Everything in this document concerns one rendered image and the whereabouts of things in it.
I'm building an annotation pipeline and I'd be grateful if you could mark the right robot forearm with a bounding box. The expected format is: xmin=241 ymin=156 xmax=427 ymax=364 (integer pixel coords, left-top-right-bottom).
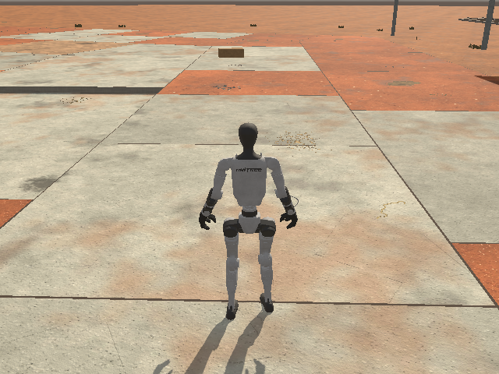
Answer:
xmin=280 ymin=186 xmax=296 ymax=215

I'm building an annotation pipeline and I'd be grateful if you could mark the left robot forearm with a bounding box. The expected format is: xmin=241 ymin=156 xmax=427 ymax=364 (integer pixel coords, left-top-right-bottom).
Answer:
xmin=201 ymin=188 xmax=217 ymax=217

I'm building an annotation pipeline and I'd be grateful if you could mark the right robot upper arm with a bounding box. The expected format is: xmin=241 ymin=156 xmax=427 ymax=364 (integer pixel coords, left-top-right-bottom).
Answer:
xmin=265 ymin=157 xmax=287 ymax=199

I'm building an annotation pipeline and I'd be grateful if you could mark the left robot upper arm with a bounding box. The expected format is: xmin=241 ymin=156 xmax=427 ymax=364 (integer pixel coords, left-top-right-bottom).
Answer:
xmin=211 ymin=157 xmax=232 ymax=200

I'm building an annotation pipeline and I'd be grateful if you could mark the robot left hand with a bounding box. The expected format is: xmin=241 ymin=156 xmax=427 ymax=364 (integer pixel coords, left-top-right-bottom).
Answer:
xmin=199 ymin=212 xmax=216 ymax=230

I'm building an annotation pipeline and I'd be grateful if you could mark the robot left shin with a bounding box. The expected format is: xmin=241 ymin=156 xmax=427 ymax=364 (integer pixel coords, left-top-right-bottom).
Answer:
xmin=226 ymin=257 xmax=238 ymax=309

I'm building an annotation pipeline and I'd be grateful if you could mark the robot right hand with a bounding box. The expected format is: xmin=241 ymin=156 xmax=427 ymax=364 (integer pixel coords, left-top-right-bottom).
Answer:
xmin=280 ymin=212 xmax=298 ymax=229

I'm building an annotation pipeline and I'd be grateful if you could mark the humanoid robot head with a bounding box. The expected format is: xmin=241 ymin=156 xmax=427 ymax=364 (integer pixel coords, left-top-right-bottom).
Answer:
xmin=235 ymin=123 xmax=262 ymax=160

